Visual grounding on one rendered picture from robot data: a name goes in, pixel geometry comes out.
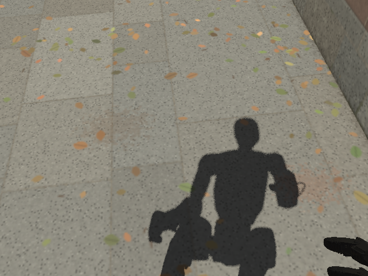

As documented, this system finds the right robot hand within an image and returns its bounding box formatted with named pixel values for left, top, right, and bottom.
left=324, top=237, right=368, bottom=276

